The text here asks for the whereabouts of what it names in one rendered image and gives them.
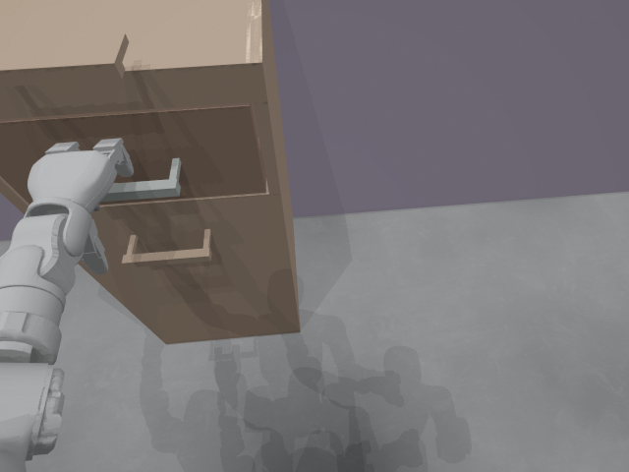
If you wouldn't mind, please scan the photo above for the drawer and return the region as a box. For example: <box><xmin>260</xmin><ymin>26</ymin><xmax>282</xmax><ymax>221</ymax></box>
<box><xmin>0</xmin><ymin>102</ymin><xmax>266</xmax><ymax>205</ymax></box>

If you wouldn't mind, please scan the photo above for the robot left forearm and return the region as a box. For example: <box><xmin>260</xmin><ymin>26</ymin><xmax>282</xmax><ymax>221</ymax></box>
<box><xmin>0</xmin><ymin>198</ymin><xmax>91</xmax><ymax>365</ymax></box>

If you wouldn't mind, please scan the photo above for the left robot upper arm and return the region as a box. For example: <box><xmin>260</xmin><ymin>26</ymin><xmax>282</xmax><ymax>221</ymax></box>
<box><xmin>0</xmin><ymin>363</ymin><xmax>65</xmax><ymax>472</ymax></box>

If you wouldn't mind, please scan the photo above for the cabinet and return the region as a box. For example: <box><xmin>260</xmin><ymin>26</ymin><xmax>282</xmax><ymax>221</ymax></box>
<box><xmin>0</xmin><ymin>0</ymin><xmax>301</xmax><ymax>344</ymax></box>

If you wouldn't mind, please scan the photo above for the handle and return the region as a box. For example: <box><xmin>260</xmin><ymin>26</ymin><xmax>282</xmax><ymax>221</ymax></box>
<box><xmin>122</xmin><ymin>248</ymin><xmax>212</xmax><ymax>267</ymax></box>
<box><xmin>102</xmin><ymin>158</ymin><xmax>182</xmax><ymax>202</ymax></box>
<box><xmin>0</xmin><ymin>53</ymin><xmax>125</xmax><ymax>87</ymax></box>

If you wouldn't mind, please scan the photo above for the robot left hand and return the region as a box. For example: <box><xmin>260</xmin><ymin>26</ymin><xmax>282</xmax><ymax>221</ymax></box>
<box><xmin>28</xmin><ymin>138</ymin><xmax>134</xmax><ymax>274</ymax></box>

